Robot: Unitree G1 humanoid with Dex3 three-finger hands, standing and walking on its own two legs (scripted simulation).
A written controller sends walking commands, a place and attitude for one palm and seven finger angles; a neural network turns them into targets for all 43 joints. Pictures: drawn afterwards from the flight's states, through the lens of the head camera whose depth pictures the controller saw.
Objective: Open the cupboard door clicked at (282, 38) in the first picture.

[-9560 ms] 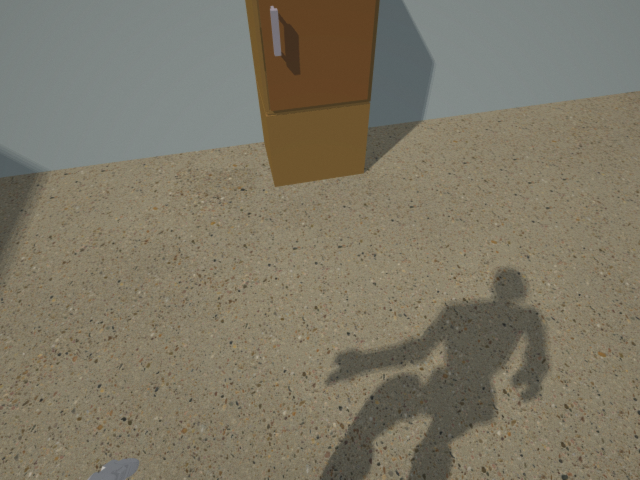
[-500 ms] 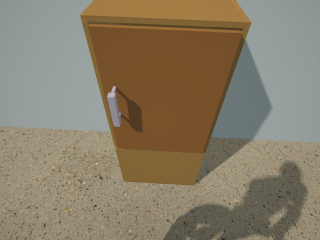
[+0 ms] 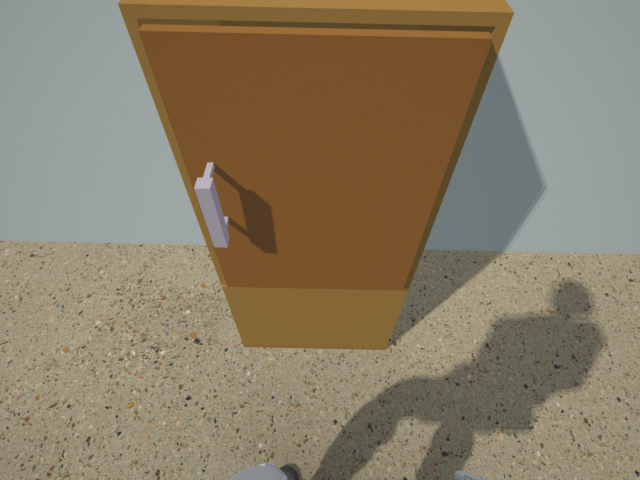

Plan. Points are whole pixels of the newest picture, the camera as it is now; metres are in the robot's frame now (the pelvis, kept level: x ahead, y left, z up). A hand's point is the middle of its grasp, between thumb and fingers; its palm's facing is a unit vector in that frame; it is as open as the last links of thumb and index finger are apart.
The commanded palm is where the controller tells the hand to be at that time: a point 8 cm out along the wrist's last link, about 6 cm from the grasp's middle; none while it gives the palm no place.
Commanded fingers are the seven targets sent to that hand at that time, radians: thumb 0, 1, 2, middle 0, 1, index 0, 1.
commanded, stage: come to a stop and stand still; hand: left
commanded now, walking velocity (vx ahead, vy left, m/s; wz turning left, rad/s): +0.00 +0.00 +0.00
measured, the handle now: (215, 206) +0.52 +0.22 -0.02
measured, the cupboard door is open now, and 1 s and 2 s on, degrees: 0 0 0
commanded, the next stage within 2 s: look again from close up in 0.72 s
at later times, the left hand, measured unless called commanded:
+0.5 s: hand out of the picture -0.03 +0.13 -0.17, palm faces +0.06 -0.99 -0.13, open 7.3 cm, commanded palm none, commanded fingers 0.00 0.90 0.90 -0.20 -0.30 -0.20 -0.30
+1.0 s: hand out of the picture -0.05 +0.16 -0.17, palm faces +0.05 -0.99 -0.16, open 7.4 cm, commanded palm none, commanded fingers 0.00 0.90 0.90 -0.20 -0.30 -0.20 -0.30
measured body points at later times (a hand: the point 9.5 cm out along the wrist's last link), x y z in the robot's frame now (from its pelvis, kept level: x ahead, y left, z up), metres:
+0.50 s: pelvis -0.02 -0.03 +0.01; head -0.02 -0.01 +0.46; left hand -0.03 +0.19 -0.16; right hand -0.03 -0.24 -0.14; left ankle +0.04 +0.10 -0.73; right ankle -0.03 -0.13 -0.73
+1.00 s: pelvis -0.02 +0.00 +0.00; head -0.03 +0.01 +0.45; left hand -0.05 +0.21 -0.16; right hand -0.01 -0.22 -0.15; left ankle +0.04 +0.10 -0.73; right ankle -0.03 -0.13 -0.73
